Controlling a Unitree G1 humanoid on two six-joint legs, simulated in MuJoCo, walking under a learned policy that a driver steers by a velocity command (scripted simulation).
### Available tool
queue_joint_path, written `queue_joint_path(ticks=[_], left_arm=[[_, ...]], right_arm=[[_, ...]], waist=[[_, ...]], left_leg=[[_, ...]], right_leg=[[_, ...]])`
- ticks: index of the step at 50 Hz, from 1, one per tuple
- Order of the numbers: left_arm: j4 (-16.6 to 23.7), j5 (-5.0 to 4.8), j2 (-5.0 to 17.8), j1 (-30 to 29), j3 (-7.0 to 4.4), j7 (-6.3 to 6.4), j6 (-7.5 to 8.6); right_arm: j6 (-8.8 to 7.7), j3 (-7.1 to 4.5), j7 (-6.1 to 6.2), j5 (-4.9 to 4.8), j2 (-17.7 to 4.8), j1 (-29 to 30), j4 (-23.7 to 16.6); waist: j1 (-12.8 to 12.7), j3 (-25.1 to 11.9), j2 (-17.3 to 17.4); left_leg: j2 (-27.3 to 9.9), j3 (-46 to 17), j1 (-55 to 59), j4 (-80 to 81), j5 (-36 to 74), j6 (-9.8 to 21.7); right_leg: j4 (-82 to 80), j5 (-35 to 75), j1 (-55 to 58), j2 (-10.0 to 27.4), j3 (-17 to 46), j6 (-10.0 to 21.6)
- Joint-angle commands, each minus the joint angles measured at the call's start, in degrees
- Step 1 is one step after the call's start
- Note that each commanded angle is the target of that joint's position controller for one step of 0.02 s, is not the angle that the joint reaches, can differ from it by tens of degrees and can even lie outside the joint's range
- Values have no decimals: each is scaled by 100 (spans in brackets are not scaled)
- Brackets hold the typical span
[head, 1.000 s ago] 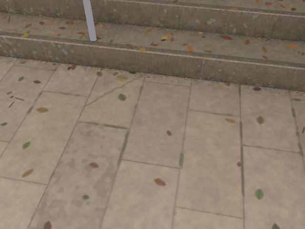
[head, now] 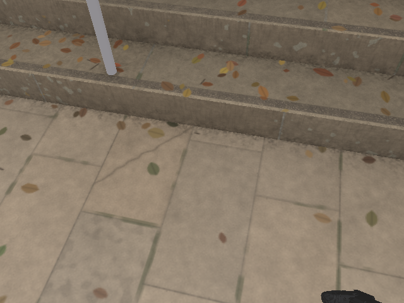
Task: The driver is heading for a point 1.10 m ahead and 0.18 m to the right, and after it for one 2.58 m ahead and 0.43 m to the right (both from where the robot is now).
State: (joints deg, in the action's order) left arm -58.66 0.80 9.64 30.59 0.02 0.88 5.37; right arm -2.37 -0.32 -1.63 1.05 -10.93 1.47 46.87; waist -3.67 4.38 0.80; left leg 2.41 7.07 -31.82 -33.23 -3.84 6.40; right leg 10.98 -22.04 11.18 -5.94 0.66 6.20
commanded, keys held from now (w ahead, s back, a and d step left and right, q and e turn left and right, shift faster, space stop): w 0.90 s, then no key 0.10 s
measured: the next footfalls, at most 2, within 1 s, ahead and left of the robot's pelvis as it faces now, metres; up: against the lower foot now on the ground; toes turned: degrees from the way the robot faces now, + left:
left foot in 0.04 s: +0.19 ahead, +0.06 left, +0.00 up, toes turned +3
right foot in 0.58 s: +0.50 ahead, -0.12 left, +0.00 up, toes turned -3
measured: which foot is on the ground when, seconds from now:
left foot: up 0.00-0.02, down 0.04-0.60, up 0.62-1.00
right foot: down 0.00-0.04, up 0.06-0.56, down 0.58-1.00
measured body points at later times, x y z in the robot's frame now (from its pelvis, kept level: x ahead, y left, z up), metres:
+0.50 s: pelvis +0.27 -0.01 +0.01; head +0.30 -0.01 +0.46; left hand +0.47 +0.20 -0.10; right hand +0.17 -0.24 -0.13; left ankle +0.15 +0.05 -0.72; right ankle +0.44 -0.14 -0.69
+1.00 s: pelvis +0.53 -0.05 +0.02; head +0.56 -0.05 +0.47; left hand +0.45 +0.18 -0.12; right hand +0.70 -0.27 -0.11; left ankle +0.70 +0.09 -0.68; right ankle +0.46 -0.12 -0.72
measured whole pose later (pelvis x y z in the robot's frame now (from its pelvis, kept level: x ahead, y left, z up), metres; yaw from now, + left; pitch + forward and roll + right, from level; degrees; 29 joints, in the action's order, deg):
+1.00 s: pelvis +0.53 -0.05 +0.02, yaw +1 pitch +0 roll -1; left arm -62.0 0.7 9.4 26.5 -1.0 -0.2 5.9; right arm -2.6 -1.5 -1.4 1.1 -11.9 -3.3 52.7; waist -3.0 3.0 2.2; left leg -4.8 2.4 -34.8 -39.3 -0.8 2.0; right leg 11.1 -13.3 2.0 -5.1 -4.7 4.8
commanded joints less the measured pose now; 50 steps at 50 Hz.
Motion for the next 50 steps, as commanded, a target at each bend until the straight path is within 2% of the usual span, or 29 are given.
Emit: queue_joint_path(ticks=[1,2,3,4,5,6,7,9,11,13,17,19,22,25,27,28,29,30,31,32,33,34,36,37,39,41,45,48,50], left_arm=[[205,25,1102,-276,-220,73,6],[329,-4,978,-371,-175,22,17],[398,-61,242,344,-55,-40,-3],[312,-10,804,217,-192,-38,-30],[540,25,951,-415,-234,-55,-9],[612,44,939,-762,-247,-91,13],[596,62,829,-817,-251,-110,-30],[534,135,511,-629,-193,-183,-180],[605,148,441,-810,-189,-231,-251],[804,141,510,-1385,-197,-252,-291],[1116,68,510,-2444,-165,-267,-294],[1218,42,471,-2839,-134,-271,-291],[1353,36,497,-3322,-121,-260,-277],[1487,36,592,-3569,-149,-248,-225],[1388,43,673,-3152,-203,-212,-163],[1186,50,759,-2544,-265,-171,-125],[833,95,909,-1538,-354,-113,-66],[604,245,1335,-476,-487,-38,-17],[538,300,1831,-161,-624,-58,-52],[547,64,1472,-539,-578,-122,-122],[625,-3,1177,-1185,-487,-147,-115],[637,1,881,-1487,-420,-173,-69],[477,-3,534,-1543,-305,-139,6],[385,-11,525,-1405,-288,-131,51],[213,-53,666,-1110,-307,-126,130],[110,-54,766,-895,-315,-127,143],[-11,-41,729,-531,-269,-123,115],[-136,-19,703,-296,-220,-90,130],[-242,8,683,-122,-191,-56,108]], right_arm=[[-110,-313,167,-7,-873,-1994,409],[-129,-421,246,114,-1171,-2815,584],[-132,-524,230,251,-1619,-2979,599],[-89,-493,142,-12,-1278,-2694,613],[-98,-424,122,-90,-1006,-1957,490],[-147,-356,90,-71,-701,-1627,455],[-210,-298,87,-30,-522,-1613,537],[-316,-230,123,-33,-381,-1812,743],[-405,-251,126,-61,-534,-2097,911],[-417,-264,118,-65,-662,-2313,1005],[-390,-214,113,-83,-635,-2769,1126],[-386,-198,135,-73,-645,-3021,1201],[-359,-178,180,-23,-664,-3313,1305],[-333,-199,245,48,-762,-3362,1382],[-325,-218,279,51,-836,-3150,1386],[-314,-225,277,41,-870,-3072,1394],[-304,-218,263,8,-867,-2962,1374],[-329,-156,244,-51,-708,-2866,1179],[-316,-66,187,-263,-129,-3556,1115],[-301,-235,210,-94,-758,-3213,1180],[-324,-262,181,-75,-752,-2697,992],[-340,-243,159,-56,-635,-2422,939],[-210,-239,97,85,-451,-2396,949],[-145,-231,57,106,-345,-2459,981],[-68,-241,5,125,-311,-2306,920],[-21,-239,-27,128,-338,-1811,751],[-31,-202,-35,43,-375,-726,387],[-66,-115,14,-8,-222,-392,337],[-91,-90,70,-16,-220,-310,359]], waist=[[1247,-895,-584],[1551,-1409,-228],[988,-1907,1024],[1009,-1805,384],[723,-722,144],[605,-284,-79],[401,-38,-229],[147,-55,-94],[104,-8,8],[182,126,83],[479,186,162],[624,164,238],[787,178,294],[761,222,325],[475,54,378],[217,-244,391],[-202,-754,230],[-580,-1476,-153],[-281,-2149,-1486],[-220,-1806,-624],[41,-959,-484],[168,-566,-234],[481,-325,-334],[536,-341,-386],[609,-255,-371],[565,-88,-368],[320,135,-385],[228,124,-423],[156,9,-535]], left_leg=[[209,-151,2487,534,-79,368],[-672,-1072,3769,632,-785,652],[-2400,-3713,5195,631,-694,1475],[-2463,-4905,4916,1610,-1828,1774],[-2262,-3970,3907,2023,-2299,1517],[-2034,-3432,3116,2283,-1830,1322],[-1797,-2919,2571,2394,-1155,1119],[-1469,-2217,2001,2556,-473,868],[-1334,-1810,1904,2656,44,826],[-1234,-1544,1963,2797,235,753],[-1034,-1174,2370,2744,1015,473],[-1033,-1094,2668,2671,1266,383],[-1173,-1094,3307,2466,1641,428],[-1444,-1153,3868,2166,2144,511],[-1483,-1019,3898,1620,3312,405],[-1420,-948,3835,962,3948,329],[-1199,-739,3424,-105,3808,211],[-957,-573,2216,-1690,2095,112],[141,-244,141,-3858,-2133,-159],[-50,-1017,-376,-4287,-2344,-56],[-330,-1046,-536,-4122,-1760,-33],[-506,-1015,-362,-3828,-1396,-56],[-714,-961,140,-3328,-1179,-154],[-704,-908,278,-3212,-1133,-200],[-738,-787,141,-3017,-972,-282],[-828,-684,-245,-2705,-592,-369],[-842,-480,-559,-1515,158,-501],[-555,-214,-3,-577,470,-475],[-390,-160,282,-278,488,-408]], right_leg=[[2669,7146,-753,1548,196,-58],[4181,5354,-1757,1303,77,-3],[6457,-229,-3756,275,-193,-156],[7144,-609,-4652,126,295,-46],[6824,89,-4963,546,348,14],[6497,416,-4744,702,305,21],[6216,520,-4458,856,313,-17],[5750,595,-3910,1008,249,-164],[5427,778,-4035,1096,92,-264],[4969,1240,-4453,1227,-56,-357],[3718,2103,-4765,1209,-313,-479],[3210,2357,-4731,1110,-410,-482],[2698,2296,-4813,970,-481,-426],[2330,1797,-4781,869,-464,-262],[2003,1323,-4012,635,-548,-61],[1801,1214,-3251,439,-612,57],[1487,1452,-2002,389,-601,223],[1467,958,-425,1491,566,541],[905,644,993,3117,3397,1378],[520,472,551,2865,3677,1268],[385,654,-286,2654,2703,1078],[172,1286,-963,2405,2122,931],[-67,1937,-1721,1950,1296,610],[-119,2222,-1826,1886,1111,589],[-226,2606,-1902,1794,837,585],[-387,2565,-1899,1726,649,567],[-521,2806,-1748,1545,365,470],[-142,4561,-1619,1433,-65,307],[172,5169,-1344,1457,-140,247]])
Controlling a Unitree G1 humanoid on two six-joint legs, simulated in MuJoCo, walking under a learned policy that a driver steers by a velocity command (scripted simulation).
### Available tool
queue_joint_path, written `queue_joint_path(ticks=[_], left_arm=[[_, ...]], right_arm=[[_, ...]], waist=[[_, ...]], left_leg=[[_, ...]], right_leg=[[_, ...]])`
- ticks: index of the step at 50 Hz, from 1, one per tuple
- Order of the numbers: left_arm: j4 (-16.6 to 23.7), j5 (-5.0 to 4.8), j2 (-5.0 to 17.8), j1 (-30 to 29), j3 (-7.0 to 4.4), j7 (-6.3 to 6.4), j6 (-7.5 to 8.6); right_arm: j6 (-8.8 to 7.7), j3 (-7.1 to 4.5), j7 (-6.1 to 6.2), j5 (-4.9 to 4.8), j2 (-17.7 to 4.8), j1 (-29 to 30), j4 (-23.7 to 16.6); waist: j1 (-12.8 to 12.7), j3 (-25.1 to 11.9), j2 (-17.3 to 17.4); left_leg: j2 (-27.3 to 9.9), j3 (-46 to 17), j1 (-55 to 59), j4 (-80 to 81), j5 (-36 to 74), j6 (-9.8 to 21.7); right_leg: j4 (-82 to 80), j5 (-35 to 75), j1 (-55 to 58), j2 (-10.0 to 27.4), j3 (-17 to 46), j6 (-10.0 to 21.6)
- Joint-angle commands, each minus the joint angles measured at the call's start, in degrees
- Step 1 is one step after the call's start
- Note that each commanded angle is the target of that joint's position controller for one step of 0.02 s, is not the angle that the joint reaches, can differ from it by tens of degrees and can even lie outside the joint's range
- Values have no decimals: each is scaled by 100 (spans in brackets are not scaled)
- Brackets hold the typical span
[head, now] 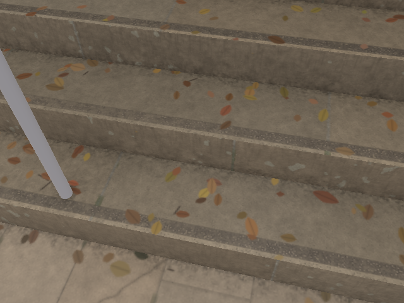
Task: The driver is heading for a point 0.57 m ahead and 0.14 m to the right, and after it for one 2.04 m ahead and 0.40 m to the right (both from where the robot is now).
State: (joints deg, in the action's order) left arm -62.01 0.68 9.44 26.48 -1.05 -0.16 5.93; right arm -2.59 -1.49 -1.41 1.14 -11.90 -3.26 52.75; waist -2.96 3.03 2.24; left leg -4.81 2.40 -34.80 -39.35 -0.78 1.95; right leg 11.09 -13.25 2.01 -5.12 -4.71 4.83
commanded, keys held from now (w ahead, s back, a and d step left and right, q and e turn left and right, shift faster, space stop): no key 1.00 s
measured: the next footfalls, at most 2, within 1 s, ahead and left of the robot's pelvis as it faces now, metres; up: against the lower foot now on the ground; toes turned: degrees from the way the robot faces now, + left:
left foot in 0.12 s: +0.22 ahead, +0.09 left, +0.00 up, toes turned +3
right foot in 0.46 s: +0.16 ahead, -0.10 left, +0.00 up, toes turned +0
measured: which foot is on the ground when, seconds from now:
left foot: up 0.00-0.10, down 0.12-1.00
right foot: down 0.00-0.12, up 0.14-0.44, down 0.46-1.00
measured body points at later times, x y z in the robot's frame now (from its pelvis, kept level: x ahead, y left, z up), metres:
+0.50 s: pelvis +0.12 +0.03 -0.01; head +0.12 +0.03 +0.44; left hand +0.13 +0.25 -0.17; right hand +0.14 -0.21 -0.16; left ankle +0.18 +0.09 -0.74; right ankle +0.12 -0.10 -0.75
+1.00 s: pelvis +0.14 +0.00 +0.00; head +0.14 +0.01 +0.45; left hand +0.12 +0.21 -0.16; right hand +0.13 -0.22 -0.16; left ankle +0.18 +0.09 -0.74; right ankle +0.12 -0.10 -0.74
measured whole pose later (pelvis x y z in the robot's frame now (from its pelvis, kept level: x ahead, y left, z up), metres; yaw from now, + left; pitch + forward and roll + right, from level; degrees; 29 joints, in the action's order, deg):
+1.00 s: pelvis +0.14 +0.00 +0.00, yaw +0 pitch -1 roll +0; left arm -66.0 0.6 6.8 19.0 0.9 2.8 1.7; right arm -1.4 0.4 2.3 0.1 -8.2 -16.8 65.4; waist 0.6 0.8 -0.2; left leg 1.2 3.3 -12.6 -22.0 -8.2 2.6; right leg 22.5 -14.1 -7.0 -1.1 -0.9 1.2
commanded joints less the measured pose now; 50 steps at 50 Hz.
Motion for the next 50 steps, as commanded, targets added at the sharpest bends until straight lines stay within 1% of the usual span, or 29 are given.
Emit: queue_joint_path(ticks=[1,3,4,5,6,7,8,9,10,11,12,13,14,15,17,18,20,22,23,24,25,26,27,28,29,32,35,39,50], left_arm=[[63,42,708,280,-80,71,43],[49,57,761,116,-97,123,28],[32,34,779,40,-106,145,19],[8,-11,768,9,-107,168,3],[129,-67,692,65,-67,200,29],[15,-311,140,1012,41,228,-33],[-171,-228,501,977,-70,250,-158],[-72,-26,611,463,-119,229,-232],[-23,113,471,75,-111,195,-274],[-15,165,376,-108,-109,160,-336],[-9,200,306,-126,-97,131,-398],[-97,186,168,-3,-69,129,-467],[-148,153,124,39,-53,153,-529],[-177,129,139,4,-50,193,-595],[-187,117,199,-219,-42,251,-706],[-176,111,231,-350,-36,254,-740],[-188,112,237,-488,-12,237,-757],[-247,137,237,-460,18,232,-714],[-234,153,275,-466,40,239,-670],[-222,169,367,-417,53,257,-608],[-216,85,537,-624,26,257,-558],[-230,27,399,-689,57,245,-501],[-236,-3,306,-745,89,240,-444],[-248,-13,284,-779,95,251,-417],[-232,-15,287,-782,95,269,-393],[-277,5,277,-608,96,279,-390],[-303,2,218,-492,117,288,-401],[-318,-2,229,-427,123,297,-401],[-380,-4,116,-308,151,309,-409]], right_arm=[[-97,24,75,-18,-162,114,-205],[-174,-24,143,17,-326,-263,-59],[-232,-68,180,45,-419,-731,122],[-321,-106,243,88,-515,-1222,293],[-408,-172,296,184,-838,-1796,432],[-363,-263,285,198,-1175,-2146,457],[-285,-207,234,-100,-900,-2085,447],[-254,-151,219,-167,-705,-1612,356],[-225,-72,245,-144,-456,-1210,328],[-207,1,293,-136,-272,-1028,340],[-182,78,329,-113,-126,-804,339],[-168,94,339,-69,-158,-761,380],[-168,93,337,-43,-229,-830,420],[-164,85,334,-38,-316,-904,459],[-122,61,325,-43,-462,-989,501],[-84,47,316,-47,-510,-987,510],[3,32,312,-79,-535,-921,539],[78,38,314,-133,-481,-909,568],[98,40,310,-132,-447,-1022,617],[109,28,298,-131,-424,-1106,638],[150,23,297,-164,-300,-1275,661],[161,42,290,-115,-247,-1316,715],[158,53,288,-86,-184,-1423,761],[155,53,293,-81,-190,-1522,813],[146,38,296,-72,-270,-1528,842],[113,67,298,-84,-207,-1481,895],[101,84,330,-111,-164,-1482,964],[97,107,356,-101,-117,-1530,1045],[91,132,385,-104,-46,-1663,1210]], waist=[[116,102,-735],[291,-33,-815],[485,-184,-763],[713,-407,-572],[810,-949,-252],[563,-1897,914],[587,-2273,596],[459,-1606,248],[337,-1000,68],[196,-650,20],[18,-551,52],[-62,-577,168],[-70,-668,213],[-50,-726,250],[33,-711,317],[71,-641,380],[59,-384,420],[20,-135,241],[36,-11,86],[105,88,-49],[334,341,-534],[378,328,-676],[455,204,-738],[501,140,-700],[495,113,-599],[417,107,-352],[384,124,-269],[367,103,-256],[353,141,-275]], left_leg=[[380,258,691,464,94,93],[515,176,1131,744,-256,262],[616,164,1550,1112,-213,363],[563,148,2254,1709,474,453],[-267,-481,3504,1291,2780,606],[-1929,-2038,5060,876,5671,1693],[-2066,-2486,4839,1194,5735,2066],[-1771,-2039,4062,1571,4660,1904],[-1483,-1763,3341,1894,3625,1653],[-1221,-1437,2760,2152,3121,1412],[-938,-1047,2227,2292,2820,1150],[-759,-827,2010,2308,2691,1013],[-690,-763,2014,2319,2456,978],[-691,-796,2021,2360,1983,980],[-710,-972,1899,2564,406,942],[-676,-1043,1749,2715,-545,881],[-614,-1165,1325,2981,-2211,727],[-538,-1207,962,3047,-3018,466],[-489,-1223,895,3062,-3201,276],[-376,-1170,960,2914,-2973,125],[-50,-826,1337,2786,-2403,40],[17,-697,1970,2465,-1807,60],[20,-653,2372,2287,-1427,90],[5,-646,2546,2222,-1271,98],[-14,-667,2563,2217,-1220,117],[-47,-690,2396,2264,-1217,122],[-33,-664,2382,2247,-1145,123],[-44,-665,2430,2205,-1003,126],[-63,-673,2451,2130,-756,131]], right_leg=[[337,4437,-289,1422,427,381],[857,4868,-71,1530,526,342],[1370,4937,39,1492,566,279],[2108,4474,-91,1303,471,146],[3072,2931,-895,1072,384,2],[4883,-1061,-2216,291,7,-178],[5491,-2336,-2405,142,511,-248],[5533,-2096,-2521,350,699,-285],[5318,-1789,-2541,487,724,-321],[4938,-1540,-2336,642,759,-366],[4430,-1344,-1870,705,743,-442],[4099,-1259,-1553,610,607,-484],[3772,-1278,-1431,552,539,-516],[3500,-1320,-1380,525,497,-538],[3026,-1175,-1320,546,473,-516],[2838,-1003,-1266,562,458,-504],[2418,-597,-1041,556,388,-468],[1730,-220,-700,590,401,-391],[1306,-79,-638,756,613,-351],[958,-209,-703,1028,910,-299],[795,-726,-1532,1073,1143,-208],[573,-881,-1981,1094,1186,-222],[462,-798,-2126,1097,1171,-270],[418,-691,-2126,1072,1138,-300],[435,-556,-2052,1051,1096,-320],[525,-279,-1780,1033,1044,-281],[537,-175,-1705,1055,1053,-234],[557,-64,-1642,1054,1034,-215],[598,169,-1490,1052,987,-202]])
Keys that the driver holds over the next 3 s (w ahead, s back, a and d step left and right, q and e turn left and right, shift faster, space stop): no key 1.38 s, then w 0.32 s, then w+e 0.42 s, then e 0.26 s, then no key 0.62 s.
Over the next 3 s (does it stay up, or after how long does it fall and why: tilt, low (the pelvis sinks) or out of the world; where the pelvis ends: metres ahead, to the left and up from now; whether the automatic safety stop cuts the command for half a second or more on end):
stays up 0.72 -0.08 0.15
